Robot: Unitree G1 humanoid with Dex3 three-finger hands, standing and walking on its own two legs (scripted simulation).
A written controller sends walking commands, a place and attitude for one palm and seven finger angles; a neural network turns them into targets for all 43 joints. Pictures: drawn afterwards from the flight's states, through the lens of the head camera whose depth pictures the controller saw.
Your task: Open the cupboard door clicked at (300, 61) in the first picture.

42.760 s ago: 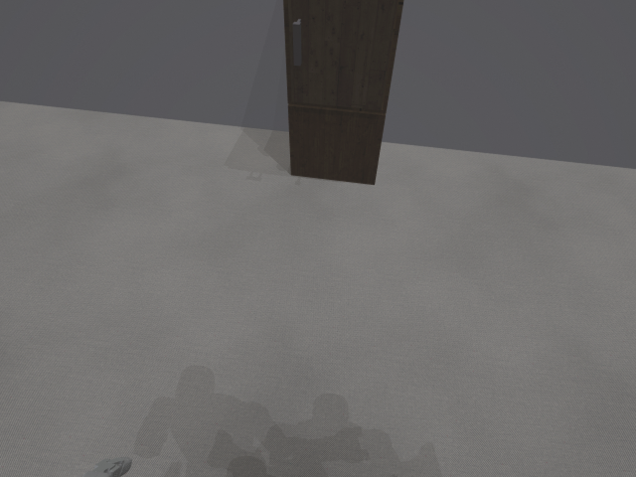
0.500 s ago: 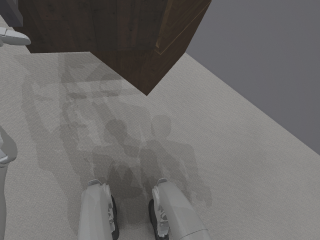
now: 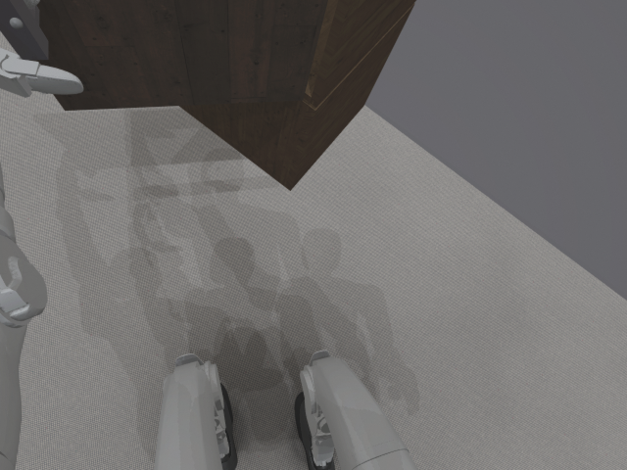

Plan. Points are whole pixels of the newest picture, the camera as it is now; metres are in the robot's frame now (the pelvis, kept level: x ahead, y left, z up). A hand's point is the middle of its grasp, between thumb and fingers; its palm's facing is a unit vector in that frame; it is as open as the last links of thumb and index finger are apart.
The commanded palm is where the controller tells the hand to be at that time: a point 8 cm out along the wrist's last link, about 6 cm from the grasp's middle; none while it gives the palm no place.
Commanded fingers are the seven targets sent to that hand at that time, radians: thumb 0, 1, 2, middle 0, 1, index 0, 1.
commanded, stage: slide the fingers in behind the handle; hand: left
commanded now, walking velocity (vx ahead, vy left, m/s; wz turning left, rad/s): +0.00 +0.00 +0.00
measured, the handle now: out of the picture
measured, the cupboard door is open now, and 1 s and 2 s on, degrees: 47 48 82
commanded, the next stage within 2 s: close the thumb around the handle in 0.12 s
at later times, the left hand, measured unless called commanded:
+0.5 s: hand (19, 22) +0.58 +0.23 +0.08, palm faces +0.08 -1.00 -0.02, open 11.8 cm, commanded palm +0.57 +0.24 +0.07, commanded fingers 0.00 0.34 0.66 -0.36 -1.29 -0.36 -1.29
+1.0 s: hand (19, 24) +0.58 +0.23 +0.08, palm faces +0.09 -1.00 -0.01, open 6.2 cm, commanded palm +0.57 +0.25 +0.07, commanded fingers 0.00 0.90 0.90 -0.40 -1.35 -0.40 -1.35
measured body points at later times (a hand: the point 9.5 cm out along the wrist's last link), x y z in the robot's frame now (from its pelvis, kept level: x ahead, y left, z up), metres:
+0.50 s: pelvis +0.00 +0.00 +0.00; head +0.21 +0.04 +0.41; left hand +0.57 +0.29 +0.08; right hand -0.01 -0.26 -0.09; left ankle +0.06 +0.11 -0.57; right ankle +0.01 -0.12 -0.57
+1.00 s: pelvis +0.01 +0.00 +0.01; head +0.20 +0.04 +0.41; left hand +0.57 +0.28 +0.08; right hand -0.01 -0.26 -0.09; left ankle +0.06 +0.11 -0.57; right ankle +0.01 -0.12 -0.57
